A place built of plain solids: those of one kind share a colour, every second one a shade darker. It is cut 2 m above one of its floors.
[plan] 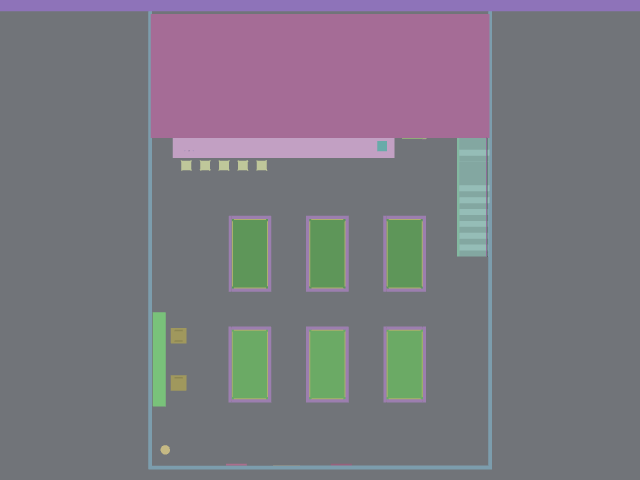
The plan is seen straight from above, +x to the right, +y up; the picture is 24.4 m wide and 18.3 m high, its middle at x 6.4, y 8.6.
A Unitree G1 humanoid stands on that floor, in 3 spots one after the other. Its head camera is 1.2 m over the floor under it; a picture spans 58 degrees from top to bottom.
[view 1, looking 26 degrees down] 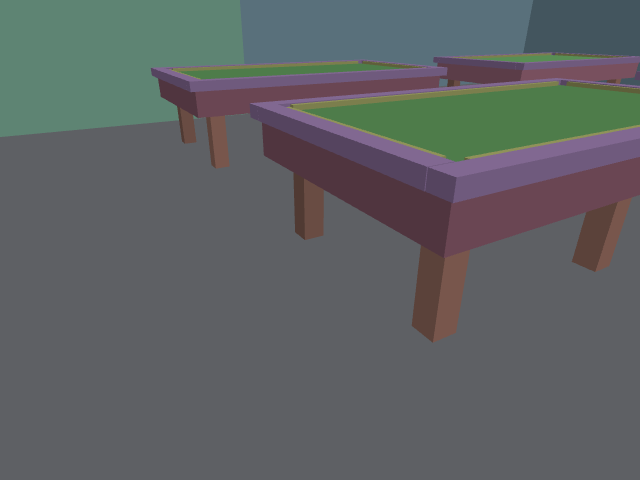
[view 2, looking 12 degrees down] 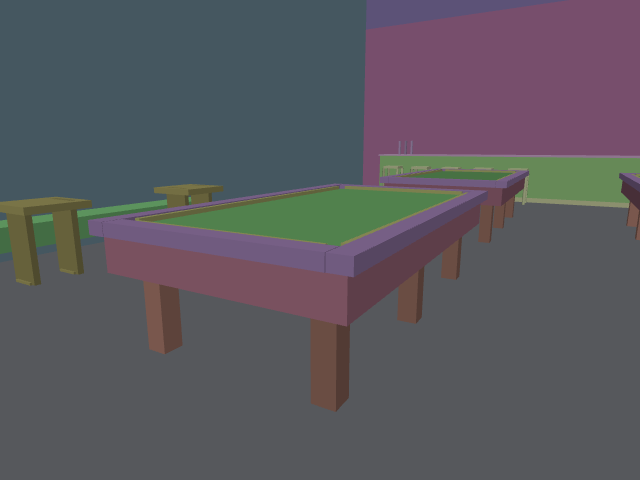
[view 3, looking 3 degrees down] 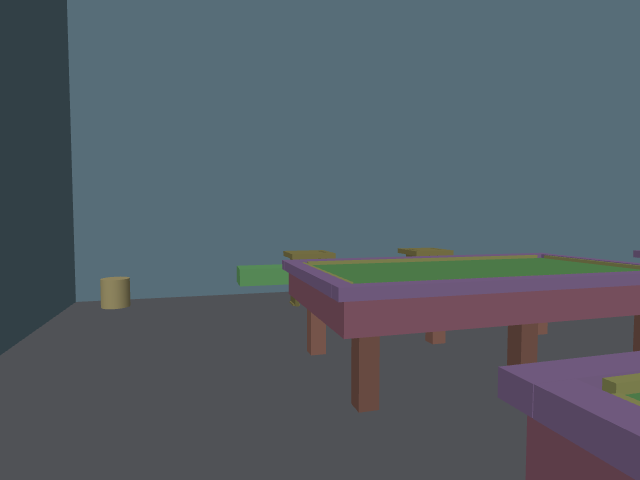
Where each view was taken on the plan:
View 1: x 5.01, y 10.48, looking -30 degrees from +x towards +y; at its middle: ground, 2.74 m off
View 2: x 5.21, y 1.00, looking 120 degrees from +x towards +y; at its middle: table_bed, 2.07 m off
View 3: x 6.81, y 1.65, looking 164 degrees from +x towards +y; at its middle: wall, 7.10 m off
